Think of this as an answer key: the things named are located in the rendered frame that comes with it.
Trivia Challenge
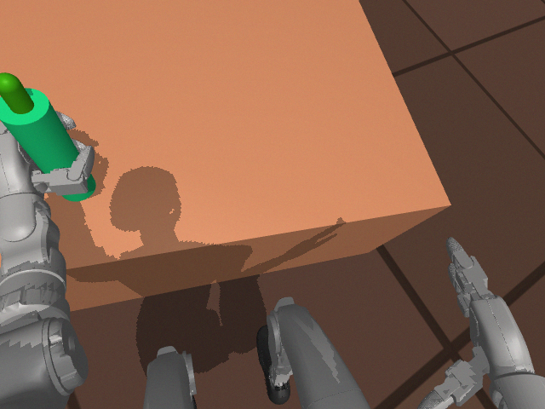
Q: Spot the right robot foot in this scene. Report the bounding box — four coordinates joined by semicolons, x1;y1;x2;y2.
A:
256;325;290;405

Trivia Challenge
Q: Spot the bottle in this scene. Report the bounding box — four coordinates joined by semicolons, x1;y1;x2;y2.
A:
0;72;96;202

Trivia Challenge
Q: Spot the right robot hand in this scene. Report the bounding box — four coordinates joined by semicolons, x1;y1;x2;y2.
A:
417;237;535;409

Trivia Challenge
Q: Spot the right robot arm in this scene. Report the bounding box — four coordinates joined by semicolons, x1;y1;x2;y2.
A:
489;372;545;409

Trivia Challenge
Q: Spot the left robot hand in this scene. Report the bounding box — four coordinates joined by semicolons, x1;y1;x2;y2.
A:
0;111;95;199

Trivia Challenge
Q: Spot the left robot arm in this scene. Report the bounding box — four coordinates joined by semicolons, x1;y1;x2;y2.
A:
0;193;89;409

